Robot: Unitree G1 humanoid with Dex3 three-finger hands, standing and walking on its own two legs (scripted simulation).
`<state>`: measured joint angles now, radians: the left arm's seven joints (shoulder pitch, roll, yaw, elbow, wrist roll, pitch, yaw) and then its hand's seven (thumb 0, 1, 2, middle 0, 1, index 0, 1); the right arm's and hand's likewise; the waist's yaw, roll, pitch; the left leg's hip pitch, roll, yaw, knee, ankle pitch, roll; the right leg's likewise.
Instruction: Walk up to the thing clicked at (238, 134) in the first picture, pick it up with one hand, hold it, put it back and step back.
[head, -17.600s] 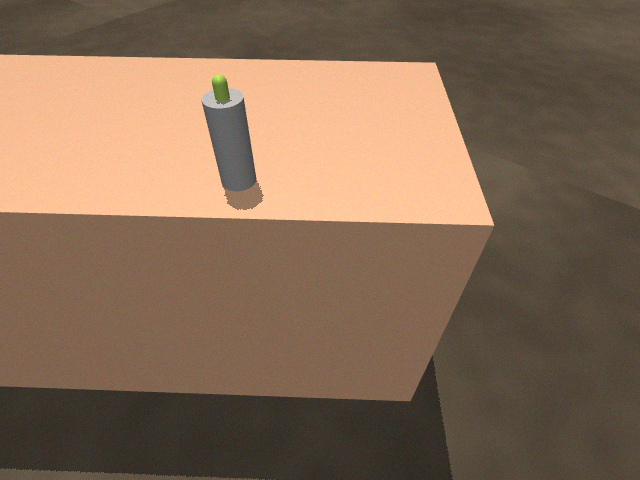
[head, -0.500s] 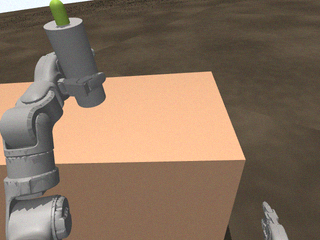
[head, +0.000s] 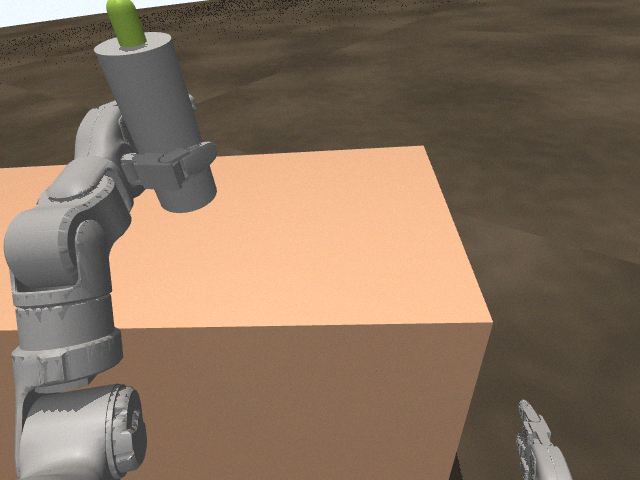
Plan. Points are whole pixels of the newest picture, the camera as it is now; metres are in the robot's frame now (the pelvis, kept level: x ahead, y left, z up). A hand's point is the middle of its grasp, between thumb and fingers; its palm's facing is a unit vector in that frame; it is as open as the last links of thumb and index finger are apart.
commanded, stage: hold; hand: left
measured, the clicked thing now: (159, 113) +0.34 +0.16 +0.36
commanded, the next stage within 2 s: crouch in 0.14 s
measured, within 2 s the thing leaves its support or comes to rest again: neither
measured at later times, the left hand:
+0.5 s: hand (176, 160) +0.36 +0.17 +0.31, palm faces +0.17 -0.98 +0.02, open 9.0 cm
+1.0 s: hand (185, 197) +0.41 +0.20 +0.23, palm faces +0.19 -0.98 +0.00, open 9.0 cm
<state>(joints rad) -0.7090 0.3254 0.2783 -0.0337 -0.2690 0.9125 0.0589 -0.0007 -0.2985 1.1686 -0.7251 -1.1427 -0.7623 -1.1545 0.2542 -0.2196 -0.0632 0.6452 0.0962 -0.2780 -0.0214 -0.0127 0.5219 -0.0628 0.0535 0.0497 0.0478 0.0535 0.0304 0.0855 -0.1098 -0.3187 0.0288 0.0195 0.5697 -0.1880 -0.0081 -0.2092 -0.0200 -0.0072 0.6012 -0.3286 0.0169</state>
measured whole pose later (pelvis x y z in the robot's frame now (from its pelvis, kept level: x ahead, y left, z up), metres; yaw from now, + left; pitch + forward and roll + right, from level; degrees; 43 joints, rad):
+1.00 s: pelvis +0.00 +0.00 +0.00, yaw -1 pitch +0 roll -1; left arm -0.69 0.37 0.29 0.47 -0.19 0.42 0.00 0.00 -0.30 1.17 -0.73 -1.14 -0.77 -1.15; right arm 0.21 -0.22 -0.06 0.76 0.04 -0.37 -0.10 -0.01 0.53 -0.06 0.06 0.05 0.05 0.05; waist -0.02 0.05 -0.08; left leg -0.39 0.04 0.03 0.56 -0.17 0.00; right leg -0.28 -0.01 0.00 0.58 -0.30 0.02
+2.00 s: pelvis +0.03 +0.00 +0.01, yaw -1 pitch +3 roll -1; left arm -0.53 0.35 0.31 0.65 -0.17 0.02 -0.03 0.00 -0.31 1.19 -0.73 -1.15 -0.76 -1.16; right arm 0.20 -0.21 -0.03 0.72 0.03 -0.22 -0.06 -0.01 0.51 -0.06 0.06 0.05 0.05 0.05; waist -0.04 0.02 -0.05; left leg -0.39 0.05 0.03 0.53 -0.19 -0.01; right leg -0.26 0.00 0.00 0.51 -0.30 0.01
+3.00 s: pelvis +0.02 +0.01 -0.01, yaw -1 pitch +6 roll -1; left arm -0.53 0.35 0.29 0.76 -0.18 -0.18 -0.03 -0.01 -0.37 0.75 -0.85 -0.92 -0.88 -0.92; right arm 0.25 -0.20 -0.02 0.55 0.03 -0.11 -0.05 -0.01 0.49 -0.05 0.06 0.05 0.05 0.05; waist -0.05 0.00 -0.07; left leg -0.51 0.05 0.03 0.66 -0.24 0.00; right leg -0.38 0.00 0.01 0.63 -0.35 0.03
